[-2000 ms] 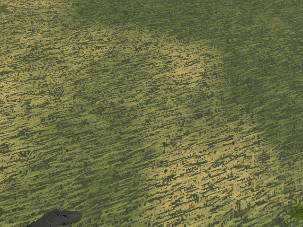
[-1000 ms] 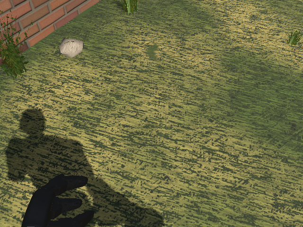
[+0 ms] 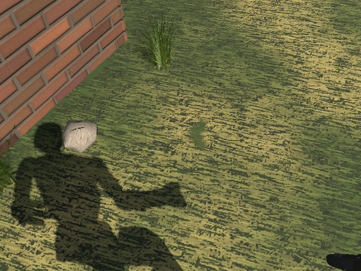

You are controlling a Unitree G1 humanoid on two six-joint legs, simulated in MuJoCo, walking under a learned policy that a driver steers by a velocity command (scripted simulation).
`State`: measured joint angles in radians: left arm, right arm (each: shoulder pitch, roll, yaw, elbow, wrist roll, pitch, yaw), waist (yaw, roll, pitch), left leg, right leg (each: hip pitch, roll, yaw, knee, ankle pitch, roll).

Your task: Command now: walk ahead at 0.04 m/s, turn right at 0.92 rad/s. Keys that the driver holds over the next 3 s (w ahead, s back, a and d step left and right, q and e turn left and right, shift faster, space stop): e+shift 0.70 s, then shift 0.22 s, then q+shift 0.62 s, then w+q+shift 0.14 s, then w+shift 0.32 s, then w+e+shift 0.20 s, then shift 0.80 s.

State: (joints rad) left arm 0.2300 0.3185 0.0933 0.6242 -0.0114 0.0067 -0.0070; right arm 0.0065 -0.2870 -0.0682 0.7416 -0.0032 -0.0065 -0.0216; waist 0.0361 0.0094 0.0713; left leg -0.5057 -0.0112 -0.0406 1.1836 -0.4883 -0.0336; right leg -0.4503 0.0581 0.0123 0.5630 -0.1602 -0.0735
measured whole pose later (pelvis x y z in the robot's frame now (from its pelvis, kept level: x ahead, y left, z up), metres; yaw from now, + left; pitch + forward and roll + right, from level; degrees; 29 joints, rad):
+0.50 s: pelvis +0.05 +0.06 +0.01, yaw -29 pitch +2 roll +1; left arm 0.20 0.38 0.11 0.56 -0.03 0.07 0.01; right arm 0.12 -0.27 -0.08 0.72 -0.02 0.01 -0.06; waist -0.01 -0.06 0.05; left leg -0.27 0.00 0.05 0.43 -0.19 0.01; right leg -0.60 0.00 0.08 1.18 -0.35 0.08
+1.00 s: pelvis +0.03 +0.00 +0.01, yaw -49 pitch +2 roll +1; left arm 0.14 0.27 0.05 0.61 0.02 0.01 0.02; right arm 0.14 -0.32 -0.09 0.74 0.00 0.03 -0.02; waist -0.02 0.04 0.05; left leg -0.52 0.05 0.01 0.96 -0.32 -0.08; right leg -0.27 0.02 0.02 0.46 -0.22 -0.04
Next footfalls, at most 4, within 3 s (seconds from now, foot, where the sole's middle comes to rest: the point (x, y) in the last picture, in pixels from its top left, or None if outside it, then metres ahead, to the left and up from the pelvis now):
0.30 left None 0.17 0.14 -0.76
0.74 right None -0.01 -0.09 -0.76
1.22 left None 0.14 0.07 -0.76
1.68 right None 0.09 -0.15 -0.76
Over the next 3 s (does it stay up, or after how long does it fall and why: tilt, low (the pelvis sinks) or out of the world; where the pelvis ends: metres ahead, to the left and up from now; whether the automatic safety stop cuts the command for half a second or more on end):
stays up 0.72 -0.04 0.00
